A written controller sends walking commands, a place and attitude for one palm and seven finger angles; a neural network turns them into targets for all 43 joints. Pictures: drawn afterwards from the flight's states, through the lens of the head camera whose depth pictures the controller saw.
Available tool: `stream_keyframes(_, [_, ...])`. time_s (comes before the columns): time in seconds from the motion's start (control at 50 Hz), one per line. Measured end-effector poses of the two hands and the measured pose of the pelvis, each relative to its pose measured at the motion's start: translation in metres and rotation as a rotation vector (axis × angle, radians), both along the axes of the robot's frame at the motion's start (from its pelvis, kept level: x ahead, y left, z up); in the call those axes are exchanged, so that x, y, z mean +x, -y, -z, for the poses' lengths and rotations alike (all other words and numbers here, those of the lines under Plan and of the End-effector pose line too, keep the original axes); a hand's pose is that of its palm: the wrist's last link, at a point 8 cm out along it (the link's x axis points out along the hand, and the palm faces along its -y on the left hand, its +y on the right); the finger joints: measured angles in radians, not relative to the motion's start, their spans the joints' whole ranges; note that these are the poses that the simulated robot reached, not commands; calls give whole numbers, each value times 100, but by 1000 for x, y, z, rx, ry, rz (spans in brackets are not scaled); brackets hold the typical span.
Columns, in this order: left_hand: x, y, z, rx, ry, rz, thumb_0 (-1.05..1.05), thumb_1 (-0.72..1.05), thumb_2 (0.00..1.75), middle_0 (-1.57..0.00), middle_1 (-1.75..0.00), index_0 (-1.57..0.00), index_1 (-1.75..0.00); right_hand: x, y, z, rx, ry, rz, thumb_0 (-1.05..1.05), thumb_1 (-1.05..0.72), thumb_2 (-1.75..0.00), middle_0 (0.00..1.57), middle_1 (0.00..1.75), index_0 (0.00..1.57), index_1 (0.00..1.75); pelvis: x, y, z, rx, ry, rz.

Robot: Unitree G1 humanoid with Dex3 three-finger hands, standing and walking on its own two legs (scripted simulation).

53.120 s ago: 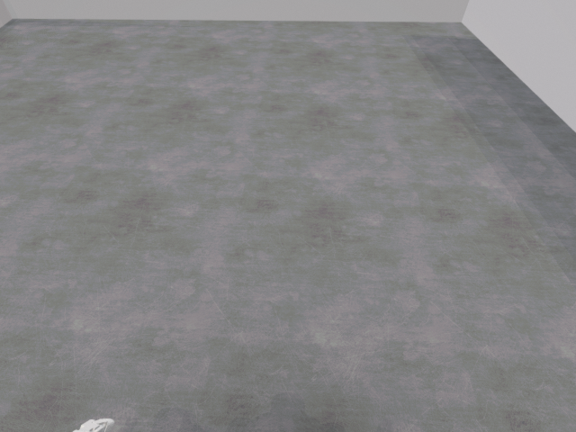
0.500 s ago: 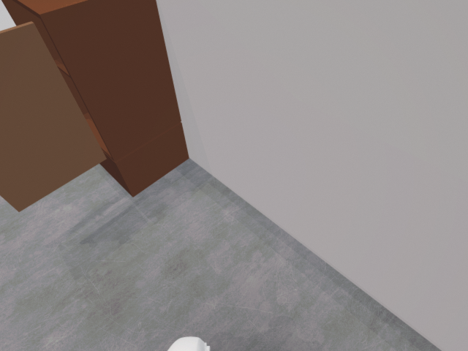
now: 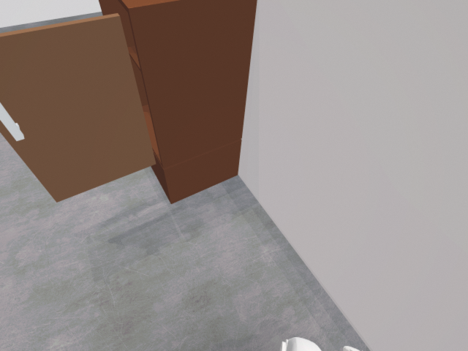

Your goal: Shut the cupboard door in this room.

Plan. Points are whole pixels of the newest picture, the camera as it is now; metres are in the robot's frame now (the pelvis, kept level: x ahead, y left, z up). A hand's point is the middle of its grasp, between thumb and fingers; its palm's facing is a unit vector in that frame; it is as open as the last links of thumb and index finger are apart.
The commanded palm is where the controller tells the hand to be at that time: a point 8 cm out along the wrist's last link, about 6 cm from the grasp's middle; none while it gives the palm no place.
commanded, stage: turn to face it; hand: left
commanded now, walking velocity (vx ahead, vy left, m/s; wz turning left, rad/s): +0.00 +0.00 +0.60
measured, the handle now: (4, 113) +0.59 +0.66 -0.03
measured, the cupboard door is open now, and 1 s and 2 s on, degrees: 91 91 91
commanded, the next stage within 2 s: take the last steps up to it in 1.16 s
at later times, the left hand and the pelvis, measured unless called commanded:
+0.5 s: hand (162, 306) +0.21 +0.17 -0.15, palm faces +0.22 -0.95 -0.24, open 7.3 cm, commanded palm none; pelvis +0.13 -0.04 -0.01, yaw +14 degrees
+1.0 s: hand out of the picture +0.05 +0.24 -0.17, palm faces +0.51 -0.82 -0.24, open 7.4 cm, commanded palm none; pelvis +0.13 +0.03 +0.01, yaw +28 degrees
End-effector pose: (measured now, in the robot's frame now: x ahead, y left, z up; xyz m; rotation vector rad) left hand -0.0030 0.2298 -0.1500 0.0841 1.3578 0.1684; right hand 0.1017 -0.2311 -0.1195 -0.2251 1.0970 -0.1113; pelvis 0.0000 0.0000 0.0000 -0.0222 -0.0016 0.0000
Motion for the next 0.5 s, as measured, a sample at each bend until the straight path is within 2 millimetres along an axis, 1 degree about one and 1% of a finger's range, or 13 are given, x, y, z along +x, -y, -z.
stream_keyframes(0.06, [57, -2, -8, 5, 93, 20, 0, 91, 90, -19, -30, -20, -29, 1, 4, -4, -11, -21, 59, -1, -95, -89, 20, 30, 20, 30, 23, -2, -5, 4, 0, -11])
stream_keyframes(0.14, [120, 1, -15, 9, 185, 29, 0, 91, 90, -19, -30, -20, -29, -6, 8, -1, -9, -116, 71, -1, -95, -89, 20, 30, 20, 30, 50, 1, -7, 6, 1, -43])
stream_keyframes(0.22, [170, 6, -21, 21, 246, 32, 0, 91, 90, -19, -30, -20, -30, -16, 11, 7, 6, -230, 85, -1, -93, -89, 20, 30, 20, 30, 74, 9, -5, 12, 0, -79])
stream_keyframes(0.3, [209, 14, -25, 47, 285, 34, 0, 91, 90, -20, -30, -20, -30, -19, 19, 20, 25, -331, 97, 0, -92, -89, 20, 30, 20, 30, 99, 21, 1, 19, -3, -117])
stream_keyframes(0.34, [223, 17, -24, 67, 308, 27, 0, 91, 90, -20, -30, -20, -30, -14, 26, 29, 35, -372, 93, 0, -91, -89, 20, 30, 20, 30, 113, 28, 8, 25, -5, -142])
stream_keyframes(0.38, [229, 19, -24, 92, 329, 11, 0, 91, 90, -20, -30, -20, -30, -2, 33, 39, 42, -396, 74, 0, -91, -89, 20, 30, 20, 30, 120, 34, 14, 24, -2, -171])
stream_keyframes(0.44, [217, 21, -27, 111, 313, -36, 0, 91, 90, -20, -30, -20, -30, 29, 41, 41, 35, -384, 23, 1, -91, -89, 20, 30, 20, 30, 125, 37, 12, 21, 17, -212])
stream_keyframes(0.5, [195, 20, -28, 121, 261, -94, 0, 91, 90, -20, -30, -21, -30, 69, 44, 37, 29, -333, -38, 1, -91, -89, 20, 30, 20, 30, 130, 38, 7, 23, 17, -250])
